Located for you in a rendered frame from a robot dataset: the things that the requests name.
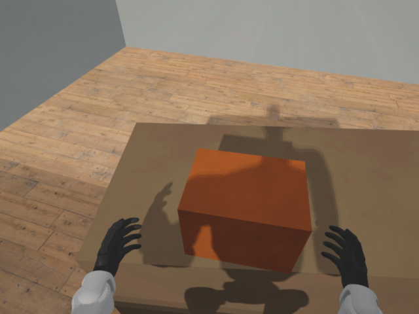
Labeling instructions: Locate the pedestal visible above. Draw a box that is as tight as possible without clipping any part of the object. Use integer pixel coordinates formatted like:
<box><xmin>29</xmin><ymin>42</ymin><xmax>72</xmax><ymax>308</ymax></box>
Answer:
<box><xmin>75</xmin><ymin>122</ymin><xmax>419</xmax><ymax>314</ymax></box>

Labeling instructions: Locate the right robot forearm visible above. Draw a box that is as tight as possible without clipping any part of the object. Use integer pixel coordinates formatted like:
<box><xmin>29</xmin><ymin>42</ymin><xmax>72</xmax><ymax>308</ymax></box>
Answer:
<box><xmin>338</xmin><ymin>284</ymin><xmax>383</xmax><ymax>314</ymax></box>

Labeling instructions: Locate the right robot hand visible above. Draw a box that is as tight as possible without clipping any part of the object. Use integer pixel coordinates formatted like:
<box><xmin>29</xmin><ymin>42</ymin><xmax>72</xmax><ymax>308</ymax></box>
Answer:
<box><xmin>321</xmin><ymin>226</ymin><xmax>369</xmax><ymax>288</ymax></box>

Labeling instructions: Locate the left robot forearm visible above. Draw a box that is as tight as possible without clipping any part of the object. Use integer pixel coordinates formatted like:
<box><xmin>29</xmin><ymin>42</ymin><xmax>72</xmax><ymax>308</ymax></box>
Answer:
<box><xmin>71</xmin><ymin>270</ymin><xmax>116</xmax><ymax>314</ymax></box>

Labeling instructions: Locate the left robot hand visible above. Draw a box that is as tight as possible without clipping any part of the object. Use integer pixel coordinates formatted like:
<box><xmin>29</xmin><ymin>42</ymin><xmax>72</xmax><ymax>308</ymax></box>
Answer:
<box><xmin>93</xmin><ymin>218</ymin><xmax>142</xmax><ymax>277</ymax></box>

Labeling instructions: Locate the carton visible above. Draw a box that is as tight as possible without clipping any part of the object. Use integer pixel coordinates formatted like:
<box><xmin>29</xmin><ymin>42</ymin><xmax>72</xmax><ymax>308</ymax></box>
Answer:
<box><xmin>177</xmin><ymin>148</ymin><xmax>312</xmax><ymax>274</ymax></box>

